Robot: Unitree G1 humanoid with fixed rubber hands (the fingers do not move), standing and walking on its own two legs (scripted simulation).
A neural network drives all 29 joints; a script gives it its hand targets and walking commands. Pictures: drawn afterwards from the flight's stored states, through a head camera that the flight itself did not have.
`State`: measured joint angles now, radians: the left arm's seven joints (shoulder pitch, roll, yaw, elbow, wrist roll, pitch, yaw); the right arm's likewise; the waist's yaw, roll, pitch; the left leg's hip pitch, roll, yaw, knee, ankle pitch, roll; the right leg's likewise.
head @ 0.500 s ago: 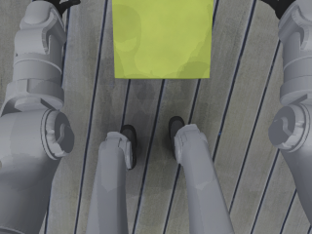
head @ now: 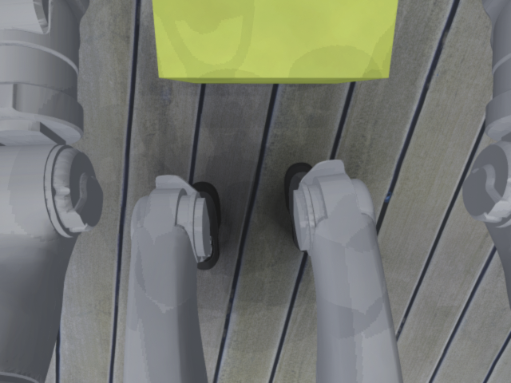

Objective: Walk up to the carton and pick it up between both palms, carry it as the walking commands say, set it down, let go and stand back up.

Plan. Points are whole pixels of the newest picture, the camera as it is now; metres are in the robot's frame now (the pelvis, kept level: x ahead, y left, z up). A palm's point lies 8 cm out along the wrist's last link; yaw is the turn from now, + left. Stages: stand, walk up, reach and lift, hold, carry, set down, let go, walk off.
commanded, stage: reach and lift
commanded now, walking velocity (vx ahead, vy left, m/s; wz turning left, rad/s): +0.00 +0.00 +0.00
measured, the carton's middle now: (269, 5) +0.54 -0.07 -0.32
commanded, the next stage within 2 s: none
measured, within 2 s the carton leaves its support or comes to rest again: neither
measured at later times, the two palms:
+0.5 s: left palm out of the picture +0.58 +0.16 -0.27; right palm out of the picture +0.55 -0.27 -0.26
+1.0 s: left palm out of the picture +0.57 +0.14 -0.25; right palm out of the picture +0.55 -0.26 -0.25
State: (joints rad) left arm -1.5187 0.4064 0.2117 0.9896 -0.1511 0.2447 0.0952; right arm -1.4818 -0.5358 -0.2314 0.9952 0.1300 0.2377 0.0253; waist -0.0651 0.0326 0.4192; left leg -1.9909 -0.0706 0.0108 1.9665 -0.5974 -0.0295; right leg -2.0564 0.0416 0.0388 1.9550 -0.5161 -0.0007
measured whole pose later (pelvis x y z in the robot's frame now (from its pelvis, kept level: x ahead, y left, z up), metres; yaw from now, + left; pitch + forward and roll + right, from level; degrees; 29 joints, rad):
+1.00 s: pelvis +0.00 +0.00 -0.08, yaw +0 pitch +32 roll +1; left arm -1.58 0.43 0.05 1.13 -0.26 0.14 0.11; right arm -1.59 -0.49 -0.11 1.18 0.24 0.11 -0.03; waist -0.06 0.02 0.52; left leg -2.17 -0.06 0.00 2.25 -0.63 -0.04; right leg -2.23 -0.01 -0.02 2.22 -0.54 -0.04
